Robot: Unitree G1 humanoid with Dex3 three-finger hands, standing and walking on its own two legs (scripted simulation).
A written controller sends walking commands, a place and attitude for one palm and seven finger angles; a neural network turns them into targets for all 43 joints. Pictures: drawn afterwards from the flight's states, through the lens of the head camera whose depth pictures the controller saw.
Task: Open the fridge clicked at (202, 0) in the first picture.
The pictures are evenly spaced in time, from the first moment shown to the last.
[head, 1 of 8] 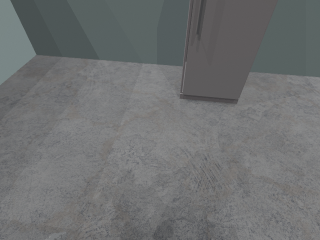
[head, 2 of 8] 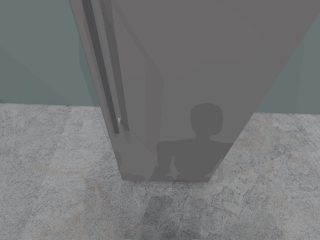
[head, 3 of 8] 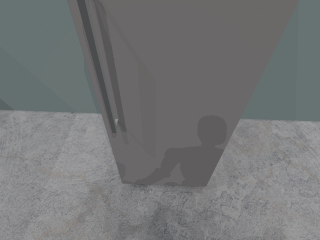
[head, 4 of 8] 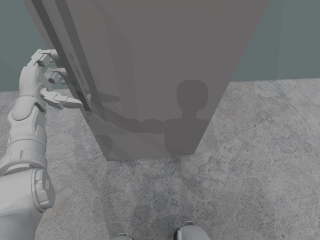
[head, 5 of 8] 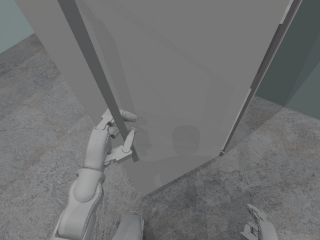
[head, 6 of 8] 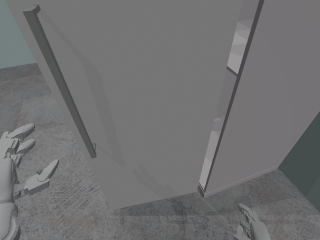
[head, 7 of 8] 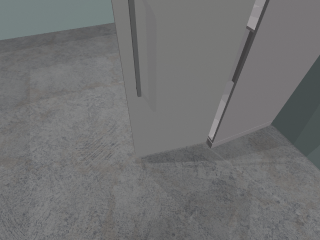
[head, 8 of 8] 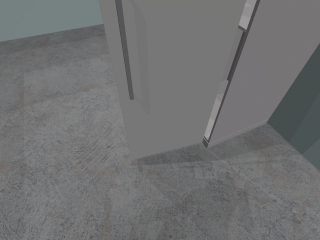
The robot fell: no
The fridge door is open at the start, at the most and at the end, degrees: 0 89 81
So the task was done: yes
